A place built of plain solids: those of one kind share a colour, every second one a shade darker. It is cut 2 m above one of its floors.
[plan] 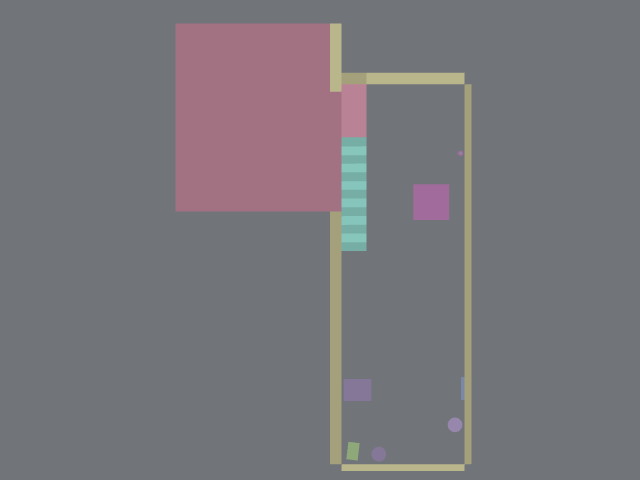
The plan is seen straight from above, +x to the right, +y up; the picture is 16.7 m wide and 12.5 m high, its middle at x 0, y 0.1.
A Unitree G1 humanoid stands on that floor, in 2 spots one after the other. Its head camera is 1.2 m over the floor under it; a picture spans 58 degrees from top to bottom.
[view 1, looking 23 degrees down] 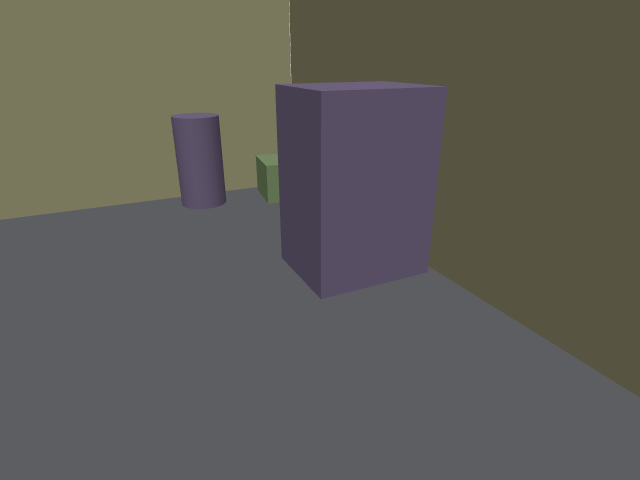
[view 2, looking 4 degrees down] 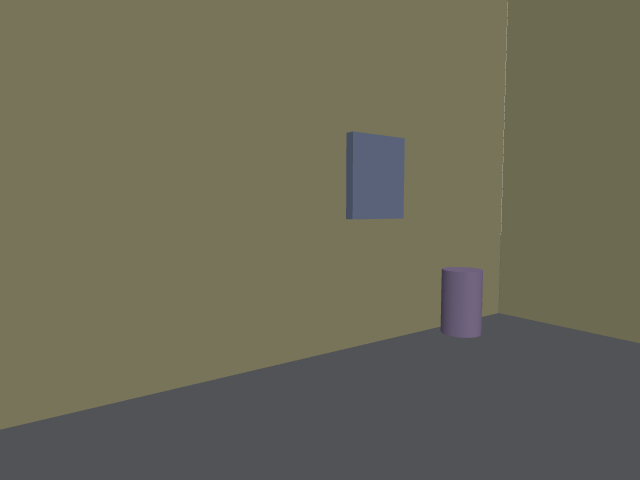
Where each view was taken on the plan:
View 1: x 2.22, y -1.71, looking -116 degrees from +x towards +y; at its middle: bin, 2.20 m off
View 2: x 0.89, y -1.18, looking -35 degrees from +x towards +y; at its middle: wall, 3.52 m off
